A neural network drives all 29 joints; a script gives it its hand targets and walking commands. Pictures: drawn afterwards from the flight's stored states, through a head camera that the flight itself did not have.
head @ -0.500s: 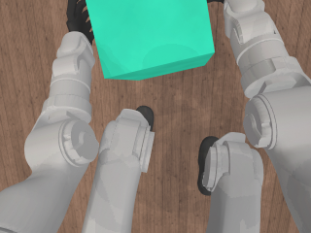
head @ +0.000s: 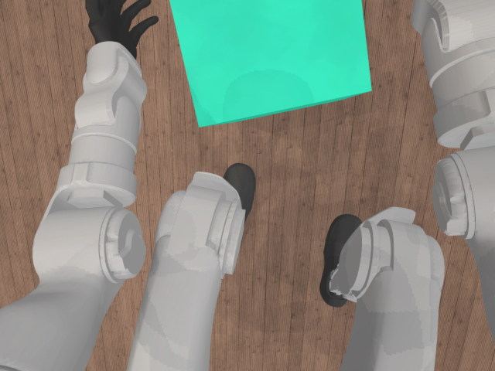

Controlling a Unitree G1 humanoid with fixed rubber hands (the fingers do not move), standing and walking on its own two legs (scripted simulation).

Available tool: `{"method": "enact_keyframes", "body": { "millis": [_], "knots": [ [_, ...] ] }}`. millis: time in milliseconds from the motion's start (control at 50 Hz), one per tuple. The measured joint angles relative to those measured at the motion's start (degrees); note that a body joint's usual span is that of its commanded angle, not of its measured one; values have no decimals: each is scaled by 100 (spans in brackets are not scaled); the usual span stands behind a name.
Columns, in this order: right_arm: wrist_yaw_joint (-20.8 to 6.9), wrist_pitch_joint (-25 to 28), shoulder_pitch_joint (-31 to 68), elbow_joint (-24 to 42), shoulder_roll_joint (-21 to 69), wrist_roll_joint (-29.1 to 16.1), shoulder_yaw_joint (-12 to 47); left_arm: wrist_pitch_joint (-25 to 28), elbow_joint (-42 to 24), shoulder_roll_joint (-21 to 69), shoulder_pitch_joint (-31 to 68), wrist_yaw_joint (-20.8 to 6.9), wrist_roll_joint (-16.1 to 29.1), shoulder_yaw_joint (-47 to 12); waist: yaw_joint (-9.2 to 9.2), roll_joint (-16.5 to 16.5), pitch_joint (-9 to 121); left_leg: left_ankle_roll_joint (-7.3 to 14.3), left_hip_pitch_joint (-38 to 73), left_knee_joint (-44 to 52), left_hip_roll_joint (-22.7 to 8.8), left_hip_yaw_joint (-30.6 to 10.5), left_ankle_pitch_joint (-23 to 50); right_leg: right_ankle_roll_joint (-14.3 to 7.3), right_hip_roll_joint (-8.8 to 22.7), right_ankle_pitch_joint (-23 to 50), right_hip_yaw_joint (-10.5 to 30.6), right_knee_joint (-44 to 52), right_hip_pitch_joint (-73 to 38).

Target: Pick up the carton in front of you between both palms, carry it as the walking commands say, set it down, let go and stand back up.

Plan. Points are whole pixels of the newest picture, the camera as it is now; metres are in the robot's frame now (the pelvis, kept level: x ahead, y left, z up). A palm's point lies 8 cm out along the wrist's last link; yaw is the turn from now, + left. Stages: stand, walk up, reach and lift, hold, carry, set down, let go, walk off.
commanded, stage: set down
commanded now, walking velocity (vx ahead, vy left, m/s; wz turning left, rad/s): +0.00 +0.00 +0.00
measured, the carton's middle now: (273, 45) +0.51 +0.08 -0.27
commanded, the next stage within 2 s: let go in 0.84 s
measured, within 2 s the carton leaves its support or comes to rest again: neither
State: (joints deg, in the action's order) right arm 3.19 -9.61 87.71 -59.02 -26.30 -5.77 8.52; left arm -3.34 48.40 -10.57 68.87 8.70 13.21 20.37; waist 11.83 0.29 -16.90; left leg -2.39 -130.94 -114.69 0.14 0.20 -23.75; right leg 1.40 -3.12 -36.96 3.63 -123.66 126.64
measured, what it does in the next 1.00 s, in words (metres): rises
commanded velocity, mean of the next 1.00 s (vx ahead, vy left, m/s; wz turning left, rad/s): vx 0.00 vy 0.00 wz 0.00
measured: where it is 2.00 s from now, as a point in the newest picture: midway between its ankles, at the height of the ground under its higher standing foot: (283, 249)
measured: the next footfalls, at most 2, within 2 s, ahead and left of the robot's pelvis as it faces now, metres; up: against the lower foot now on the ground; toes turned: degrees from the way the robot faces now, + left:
none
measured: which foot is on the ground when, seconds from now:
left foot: down 0.00-1.00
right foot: down 0.00-1.00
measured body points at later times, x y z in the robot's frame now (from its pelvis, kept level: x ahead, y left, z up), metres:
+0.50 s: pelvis +0.02 +0.00 +0.11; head +0.35 +0.00 +0.42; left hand +0.47 +0.28 +0.01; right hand +0.62 -0.09 +0.00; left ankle +0.15 +0.13 -0.36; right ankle +0.08 -0.12 -0.36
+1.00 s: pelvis +0.05 +0.00 +0.24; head +0.34 +0.00 +0.59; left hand +0.46 +0.27 +0.15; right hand +0.60 -0.10 +0.14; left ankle +0.15 +0.13 -0.36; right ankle +0.08 -0.12 -0.36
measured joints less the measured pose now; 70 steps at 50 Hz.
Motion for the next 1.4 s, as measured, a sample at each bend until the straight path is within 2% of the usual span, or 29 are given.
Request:
{"method": "enact_keyframes", "body": {
  "millis": [100,260,580,920,1020,1180,1240,1320,1400],
  "knots": [
    [-70,-215,-188,-159,82,127,-429,-326,-478,181,-389,130,-229,-31,42,-218,439,-24,310,427,68,-89,-3,-47,51,6,-87,481,-354],
    [-300,-184,-353,-585,139,387,-879,-495,-625,325,-698,64,-509,52,78,-348,1209,-37,621,1163,118,-155,78,-74,71,130,-134,1266,-670],
    [-392,-597,-1137,391,367,788,-1036,-889,-1327,451,-1379,-182,-697,326,108,-331,1934,-8,1599,2727,55,-137,291,-67,-1,502,-47,2888,-1553],
    [-605,-421,-1701,184,657,1182,-1630,-765,-1351,661,-1971,-451,-1187,450,69,-406,2269,34,3343,4757,0,-178,787,-77,-14,1132,-15,5031,-3274],
    [-436,-280,-2453,615,986,1391,-1894,-623,-1503,715,-2569,-701,-1411,259,-21,-317,2373,86,3897,5301,-25,-184,916,-43,-21,1320,-1,5664,-3855],
    [226,-33,-4717,1911,1814,1490,-2083,-397,-1811,508,-4188,-1277,-1588,-485,-198,-133,2368,208,5376,6216,-64,-109,1024,38,-17,1570,111,6777,-5385],
    [387,105,-5450,2243,1994,1444,-2044,-284,-1874,331,-4747,-1436,-1545,-764,-268,-51,2250,249,6062,6542,-51,-76,1044,63,16,1632,151,7167,-6091],
    [433,325,-6243,2446,2052,1319,-1951,-111,-1963,109,-5466,-1552,-1402,-1153,-344,38,2108,295,6932,6906,-9,-51,1039,85,80,1667,179,7610,-6995],
    [332,540,-6943,2512,1985,1174,-1822,22,-2205,-41,-6234,-1549,-1261,-1545,-389,86,2003,323,7734,7191,49,-54,989,88,155,1642,175,7961,-7835]
  ]
}}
